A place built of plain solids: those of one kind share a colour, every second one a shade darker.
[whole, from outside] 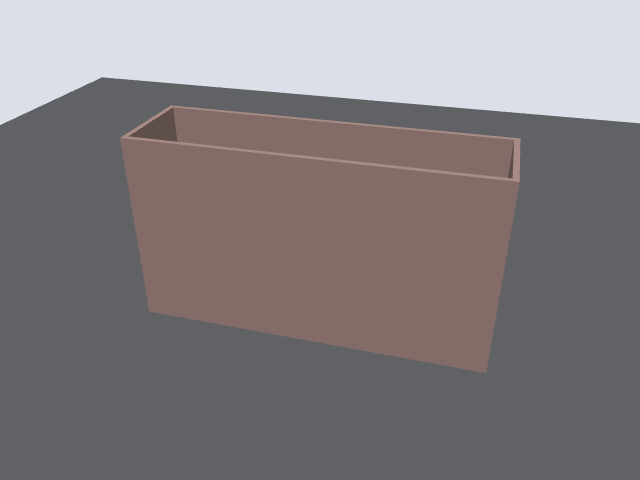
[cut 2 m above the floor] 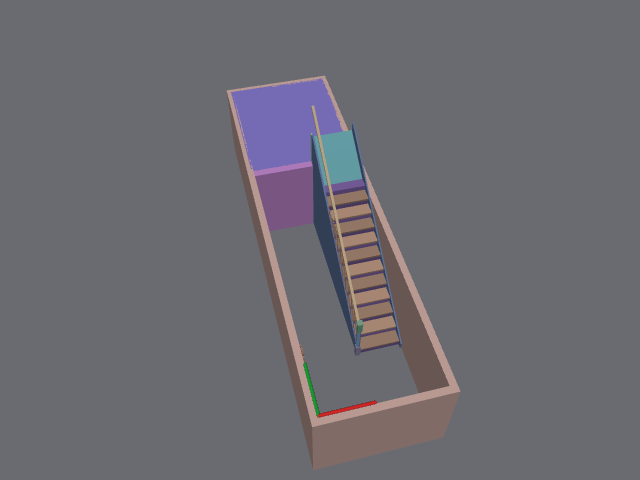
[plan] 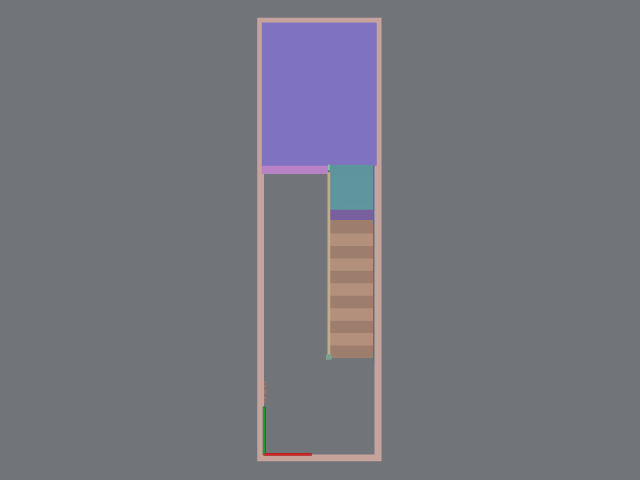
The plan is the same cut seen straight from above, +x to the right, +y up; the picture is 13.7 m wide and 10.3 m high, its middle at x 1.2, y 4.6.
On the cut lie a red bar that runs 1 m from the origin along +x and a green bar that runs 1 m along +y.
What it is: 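A row house's entrance hall, a dwelling of no particular year; the hall below, the landing 2.83 m above it, and between them a joiner's timber flight of 16 risers of about 0.177 m on goings of about 0.267 m, 0.93 m clear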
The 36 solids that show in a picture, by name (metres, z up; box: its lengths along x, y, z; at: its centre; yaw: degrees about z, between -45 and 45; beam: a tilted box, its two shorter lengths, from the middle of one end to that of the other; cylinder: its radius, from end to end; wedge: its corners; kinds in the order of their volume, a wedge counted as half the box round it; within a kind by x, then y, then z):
{
 "upper_1": {"box": [2.47, 3.08, 2.88], "at": [1.19, 7.73, 1.39]},
 "wall_1": {"box": [0.15, 9.52, 5.36], "at": [-0.07, 4.61, 2.63]},
 "wall_2": {"box": [2.67, 0.15, 5.36], "at": [1.19, -0.07, 2.63]},
 "wall_3": {"box": [2.67, 0.15, 5.36], "at": [1.19, 9.29, 2.63]},
 "wall_4": {"box": [0.15, 9.52, 5.36], "at": [2.44, 4.61, 2.63]},
 "carriage_1": {"wedge": [[1.4, 2.12, -0.05], [1.4, 2.12, 0.0], [1.4, 6.21, -0.05], [1.4, 6.21, 2.72], [2.34, 2.12, -0.05], [2.34, 2.12, 0.0], [2.34, 6.21, -0.05], [2.34, 6.21, 2.72]]},
 "upper_edge_1": {"box": [1.42, 0.18, 2.88], "at": [0.66, 6.1, 1.39]},
 "string_1": {"wedge": [[1.37, 2.09, -0.05], [1.37, 2.09, 0.23], [1.37, 6.1, -0.05], [1.37, 6.1, 2.9], [1.41, 2.09, -0.05], [1.41, 2.09, 0.23], [1.41, 6.1, -0.05], [1.41, 6.1, 2.9]]},
 "string_2": {"wedge": [[2.34, 1.99, -0.05], [2.34, 1.99, 0.16], [2.34, 6.19, -0.05], [2.34, 6.19, 2.96], [2.37, 1.99, -0.05], [2.37, 1.99, 0.16], [2.37, 6.19, -0.05], [2.37, 6.19, 2.96]]},
 "rail_1": {"wedge": [[1.36, 2.13, 1.04], [1.36, 2.13, 1.11], [1.36, 6.05, 3.65], [1.36, 6.05, 3.72], [1.42, 2.13, 1.04], [1.42, 2.13, 1.11], [1.42, 6.05, 3.65], [1.42, 6.05, 3.72]]},
 "riser_1": {"wedge": [[1.4, 2.09, -0.05], [1.4, 2.09, 0.13], [1.4, 2.39, 0.06], [1.4, 2.39, 0.13], [2.35, 2.09, -0.05], [2.35, 2.09, 0.13], [2.35, 2.39, 0.06], [2.35, 2.39, 0.13]]},
 "riser_2": {"wedge": [[1.4, 2.36, 0.15], [1.4, 2.36, 0.3], [1.4, 2.65, 0.23], [1.4, 2.65, 0.3], [2.35, 2.36, 0.15], [2.35, 2.36, 0.3], [2.35, 2.65, 0.23], [2.35, 2.65, 0.3]]},
 "riser_3": {"wedge": [[1.4, 2.62, 0.32], [1.4, 2.62, 0.48], [1.4, 2.92, 0.41], [1.4, 2.92, 0.48], [2.35, 2.62, 0.32], [2.35, 2.62, 0.48], [2.35, 2.92, 0.41], [2.35, 2.92, 0.48]]},
 "riser_4": {"wedge": [[1.4, 2.89, 0.5], [1.4, 2.89, 0.66], [1.4, 3.19, 0.59], [1.4, 3.19, 0.66], [2.35, 2.89, 0.5], [2.35, 2.89, 0.66], [2.35, 3.19, 0.59], [2.35, 3.19, 0.66]]},
 "riser_5": {"wedge": [[1.4, 3.16, 0.68], [1.4, 3.16, 0.84], [1.4, 3.46, 0.77], [1.4, 3.46, 0.84], [2.35, 3.16, 0.68], [2.35, 3.16, 0.84], [2.35, 3.46, 0.77], [2.35, 3.46, 0.84]]},
 "riser_6": {"wedge": [[1.4, 3.43, 0.85], [1.4, 3.43, 1.01], [1.4, 3.72, 0.94], [1.4, 3.72, 1.01], [2.35, 3.43, 0.86], [2.35, 3.43, 1.01], [2.35, 3.72, 0.94], [2.35, 3.72, 1.01]]},
 "riser_7": {"wedge": [[1.4, 3.69, 1.03], [1.4, 3.69, 1.19], [1.4, 3.99, 1.12], [1.4, 3.99, 1.19], [2.35, 3.69, 1.03], [2.35, 3.69, 1.19], [2.35, 3.99, 1.12], [2.35, 3.99, 1.19]]},
 "riser_8": {"wedge": [[1.4, 3.96, 1.21], [1.4, 3.96, 1.37], [1.4, 4.26, 1.3], [1.4, 4.26, 1.37], [2.35, 3.96, 1.21], [2.35, 3.96, 1.37], [2.35, 4.26, 1.3], [2.35, 4.26, 1.37]]},
 "riser_9": {"wedge": [[1.4, 4.23, 1.39], [1.4, 4.23, 1.55], [1.4, 4.52, 1.48], [1.4, 4.52, 1.55], [2.35, 4.23, 1.39], [2.35, 4.23, 1.55], [2.35, 4.52, 1.48], [2.35, 4.52, 1.55]]},
 "riser_10": {"wedge": [[1.4, 4.49, 1.57], [1.4, 4.49, 1.72], [1.4, 4.79, 1.65], [1.4, 4.79, 1.72], [2.35, 4.49, 1.57], [2.35, 4.49, 1.72], [2.35, 4.79, 1.65], [2.35, 4.79, 1.72]]},
 "riser_11": {"wedge": [[1.4, 4.76, 1.74], [1.4, 4.76, 1.9], [1.4, 5.06, 1.83], [1.4, 5.06, 1.9], [2.35, 4.76, 1.74], [2.35, 4.76, 1.9], [2.35, 5.06, 1.83], [2.35, 5.06, 1.9]]},
 "riser_12": {"wedge": [[1.4, 5.03, 1.92], [1.4, 5.03, 2.08], [1.4, 5.32, 2.01], [1.4, 5.32, 2.08], [2.35, 5.03, 1.92], [2.35, 5.03, 2.08], [2.35, 5.32, 2.01], [2.35, 5.32, 2.08]]},
 "tread_1": {"wedge": [[1.4, 2.07, 0.17], [1.4, 2.08, 0.12], [1.4, 2.39, 0.12], [1.4, 2.39, 0.18], [2.35, 2.07, 0.17], [2.35, 2.08, 0.12], [2.35, 2.39, 0.12], [2.35, 2.39, 0.18]]},
 "tread_2": {"wedge": [[1.4, 2.34, 0.3], [1.4, 2.34, 0.35], [1.4, 2.65, 0.3], [1.4, 2.65, 0.35], [2.35, 2.34, 0.3], [2.35, 2.34, 0.35], [2.35, 2.65, 0.3], [2.35, 2.65, 0.35]]},
 "tread_3": {"wedge": [[1.4, 2.6, 0.53], [1.4, 2.61, 0.47], [1.4, 2.92, 0.47], [1.4, 2.92, 0.53], [2.35, 2.6, 0.53], [2.35, 2.61, 0.47], [2.35, 2.92, 0.47], [2.35, 2.92, 0.53]]},
 "tread_4": {"wedge": [[1.4, 2.87, 0.71], [1.4, 2.88, 0.65], [1.4, 3.19, 0.65], [1.4, 3.19, 0.71], [2.35, 2.87, 0.71], [2.35, 2.88, 0.65], [2.35, 3.19, 0.65], [2.35, 3.19, 0.71]]},
 "tread_5": {"wedge": [[1.4, 3.14, 0.83], [1.4, 3.14, 0.88], [1.4, 3.46, 0.83], [1.4, 3.46, 0.88], [2.35, 3.14, 0.83], [2.35, 3.14, 0.88], [2.35, 3.46, 0.83], [2.35, 3.46, 0.89]]},
 "tread_6": {"wedge": [[1.4, 3.4, 1.06], [1.4, 3.41, 1.01], [1.4, 3.72, 1.01], [1.4, 3.72, 1.06], [2.35, 3.4, 1.06], [2.35, 3.41, 1.01], [2.35, 3.72, 1.01], [2.35, 3.72, 1.06]]},
 "tread_7": {"wedge": [[1.4, 3.67, 1.24], [1.4, 3.68, 1.18], [1.4, 3.99, 1.18], [1.4, 3.99, 1.24], [2.35, 3.67, 1.24], [2.35, 3.68, 1.18], [2.35, 3.99, 1.18], [2.35, 3.99, 1.24]]},
 "tread_8": {"wedge": [[1.4, 3.94, 1.36], [1.4, 3.94, 1.42], [1.4, 4.26, 1.36], [1.4, 4.26, 1.42], [2.35, 3.94, 1.36], [2.35, 3.94, 1.42], [2.35, 4.26, 1.36], [2.35, 4.26, 1.42]]},
 "tread_9": {"wedge": [[1.4, 4.21, 1.54], [1.4, 4.21, 1.59], [1.4, 4.52, 1.54], [1.4, 4.52, 1.6], [2.35, 4.21, 1.54], [2.35, 4.21, 1.59], [2.35, 4.52, 1.54], [2.35, 4.52, 1.6]]},
 "tread_10": {"wedge": [[1.4, 4.47, 1.77], [1.4, 4.48, 1.72], [1.4, 4.79, 1.72], [1.4, 4.79, 1.77], [2.35, 4.47, 1.77], [2.35, 4.48, 1.72], [2.35, 4.79, 1.72], [2.35, 4.79, 1.77]]},
 "tread_11": {"wedge": [[1.4, 4.74, 1.95], [1.4, 4.75, 1.9], [1.4, 5.06, 1.9], [1.4, 5.06, 1.95], [2.35, 4.74, 1.95], [2.35, 4.75, 1.9], [2.35, 5.06, 1.9], [2.35, 5.06, 1.95]]},
 "newel_foot_1": {"box": [0.11, 0.11, 0.38], "at": [1.39, 2.09, 0.14]},
 "newel_foot_shaft_1": {"cylinder": 0.042, "from": [1.39, 2.09, 0.33], "to": [1.39, 2.09, 0.94]},
 "newel_foot_block_1": {"box": [0.11, 0.11, 0.26], "at": [1.39, 2.09, 1.07]}
}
